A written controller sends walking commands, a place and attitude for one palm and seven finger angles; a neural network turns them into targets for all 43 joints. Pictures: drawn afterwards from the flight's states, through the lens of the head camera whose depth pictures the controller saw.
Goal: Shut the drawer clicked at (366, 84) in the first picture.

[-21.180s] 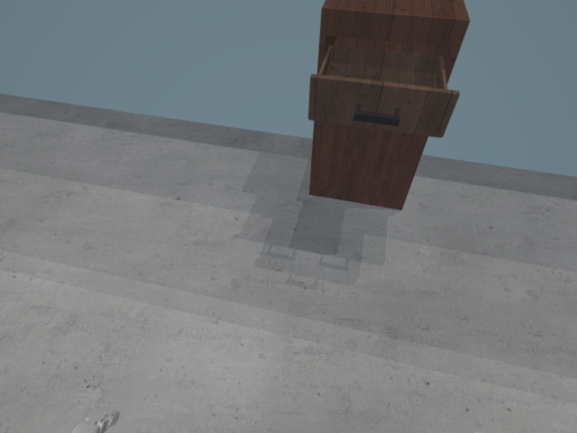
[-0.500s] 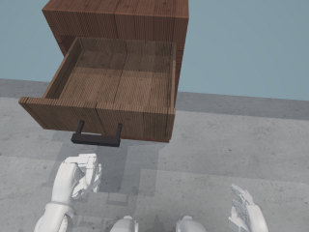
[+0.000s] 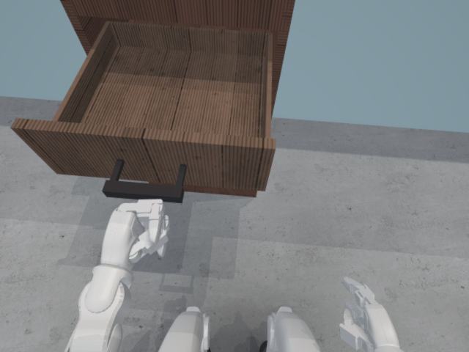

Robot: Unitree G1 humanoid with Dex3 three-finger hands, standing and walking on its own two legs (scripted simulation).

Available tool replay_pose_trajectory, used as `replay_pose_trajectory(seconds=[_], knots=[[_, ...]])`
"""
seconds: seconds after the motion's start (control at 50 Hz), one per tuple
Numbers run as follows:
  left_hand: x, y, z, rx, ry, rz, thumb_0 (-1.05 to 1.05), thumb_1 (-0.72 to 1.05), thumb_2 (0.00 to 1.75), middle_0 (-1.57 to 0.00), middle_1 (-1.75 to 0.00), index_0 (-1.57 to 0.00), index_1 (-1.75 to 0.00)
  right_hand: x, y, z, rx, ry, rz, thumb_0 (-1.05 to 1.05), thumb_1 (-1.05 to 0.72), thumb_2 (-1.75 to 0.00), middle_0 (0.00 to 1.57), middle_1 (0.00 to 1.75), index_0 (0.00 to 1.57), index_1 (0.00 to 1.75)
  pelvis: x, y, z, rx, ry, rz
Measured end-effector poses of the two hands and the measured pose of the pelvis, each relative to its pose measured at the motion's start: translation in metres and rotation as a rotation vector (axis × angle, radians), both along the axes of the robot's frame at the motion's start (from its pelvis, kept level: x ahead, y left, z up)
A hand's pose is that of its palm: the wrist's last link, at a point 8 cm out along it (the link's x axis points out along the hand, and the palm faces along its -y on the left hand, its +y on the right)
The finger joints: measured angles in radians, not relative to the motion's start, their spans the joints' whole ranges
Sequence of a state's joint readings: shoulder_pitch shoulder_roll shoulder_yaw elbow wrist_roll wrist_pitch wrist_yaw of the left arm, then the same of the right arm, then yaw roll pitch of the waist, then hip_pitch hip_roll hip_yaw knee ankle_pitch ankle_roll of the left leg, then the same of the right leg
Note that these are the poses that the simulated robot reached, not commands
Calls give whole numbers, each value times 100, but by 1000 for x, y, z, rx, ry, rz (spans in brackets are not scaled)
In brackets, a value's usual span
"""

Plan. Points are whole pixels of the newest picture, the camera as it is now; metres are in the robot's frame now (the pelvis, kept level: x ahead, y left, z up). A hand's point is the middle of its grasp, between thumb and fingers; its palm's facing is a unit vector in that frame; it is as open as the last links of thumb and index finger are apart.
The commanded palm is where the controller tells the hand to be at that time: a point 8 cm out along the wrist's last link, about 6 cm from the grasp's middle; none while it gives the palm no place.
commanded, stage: bring the fist close to the handle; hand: left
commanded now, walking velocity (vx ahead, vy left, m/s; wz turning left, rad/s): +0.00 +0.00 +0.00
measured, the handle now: (147, 179) +0.39 +0.16 +0.03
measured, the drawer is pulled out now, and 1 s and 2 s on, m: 0.30 0.26 0.12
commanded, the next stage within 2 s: push the drawer shut in 0.26 s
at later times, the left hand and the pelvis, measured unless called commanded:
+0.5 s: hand (165, 232) +0.30 +0.12 +0.03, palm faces -0.11 -0.99 -0.04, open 3.3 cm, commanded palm +0.29 +0.18 +0.04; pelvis +0.00 +0.00 +0.00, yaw +1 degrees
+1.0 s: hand (171, 203) +0.35 +0.12 +0.03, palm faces -0.10 -0.99 -0.05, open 3.3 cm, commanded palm +0.34 +0.17 +0.04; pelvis -0.01 -0.01 +0.00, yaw +0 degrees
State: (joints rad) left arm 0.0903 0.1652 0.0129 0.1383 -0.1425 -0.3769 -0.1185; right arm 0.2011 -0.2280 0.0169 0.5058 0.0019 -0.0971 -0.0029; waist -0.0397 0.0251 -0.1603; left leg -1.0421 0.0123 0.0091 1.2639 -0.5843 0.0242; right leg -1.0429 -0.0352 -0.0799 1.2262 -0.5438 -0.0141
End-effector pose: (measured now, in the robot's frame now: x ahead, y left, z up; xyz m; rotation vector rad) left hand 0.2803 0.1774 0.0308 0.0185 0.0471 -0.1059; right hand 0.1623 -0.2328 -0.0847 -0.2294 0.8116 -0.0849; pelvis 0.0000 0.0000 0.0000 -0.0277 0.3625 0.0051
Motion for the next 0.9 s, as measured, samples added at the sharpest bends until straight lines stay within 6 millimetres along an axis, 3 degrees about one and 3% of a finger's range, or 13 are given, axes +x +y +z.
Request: replay_pose_trajectory(seconds=[0.1, 0.28, 0.42, 0.56, 0.9], knots=[[-3, 5, 12, 7, -29, 26, 2, 90, 90, -140, -160, -140, -160, -4, 0, 3, 8, 18, -6, 2, -91, -89, 20, 30, 20, 30, 2, 0, 4, 1, -5, 0], [-8, -1, -3, 4, 31, 1, 2, 90, 90, -140, -160, -140, -160, -1, -7, 8, -14, 11, -13, 2, -91, -89, 20, 30, 20, 30, 3, -2, 4, 0, -7, 1], [-4, 5, 10, 12, -44, 31, 2, 90, 90, -140, -160, -140, -160, 4, -9, 7, -15, 5, -5, 2, -91, -90, 20, 30, 20, 30, 4, -4, 4, -2, -5, 5], [11, -7, -2, 21, 9, -20, 2, 90, 90, -140, -160, -140, -160, 4, -9, 1, -8, 17, -3, 2, -91, -90, 20, 30, 20, 30, 2, -5, 2, 0, 1, 8], [41, -3, -1, 36, -17, 5, 4, 80, 90, -140, -160, -140, -160, -25, -18, -13, -17, 102, -34, 2, -91, -89, 20, 30, 20, 30, -5, -9, 1, 3, 3, 9]])
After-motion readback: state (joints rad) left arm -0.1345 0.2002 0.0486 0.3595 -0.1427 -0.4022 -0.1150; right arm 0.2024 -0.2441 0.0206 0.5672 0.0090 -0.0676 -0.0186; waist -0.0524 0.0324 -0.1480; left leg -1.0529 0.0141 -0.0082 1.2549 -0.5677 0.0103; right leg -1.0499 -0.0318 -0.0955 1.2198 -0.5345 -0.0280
